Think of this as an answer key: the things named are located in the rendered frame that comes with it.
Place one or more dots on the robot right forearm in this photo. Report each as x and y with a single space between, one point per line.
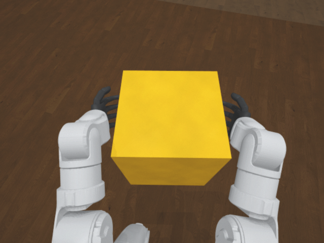
261 156

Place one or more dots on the robot left hand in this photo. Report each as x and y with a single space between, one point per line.
100 102

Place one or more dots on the carton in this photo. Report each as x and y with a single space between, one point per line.
170 128

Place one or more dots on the left robot upper arm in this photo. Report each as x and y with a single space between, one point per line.
84 227

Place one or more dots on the robot left thigh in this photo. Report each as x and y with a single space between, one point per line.
134 233

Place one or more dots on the robot left forearm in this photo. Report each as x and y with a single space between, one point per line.
80 160

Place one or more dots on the right robot upper arm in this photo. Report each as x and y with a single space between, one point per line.
239 229

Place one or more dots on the robot right hand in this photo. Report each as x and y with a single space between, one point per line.
243 111

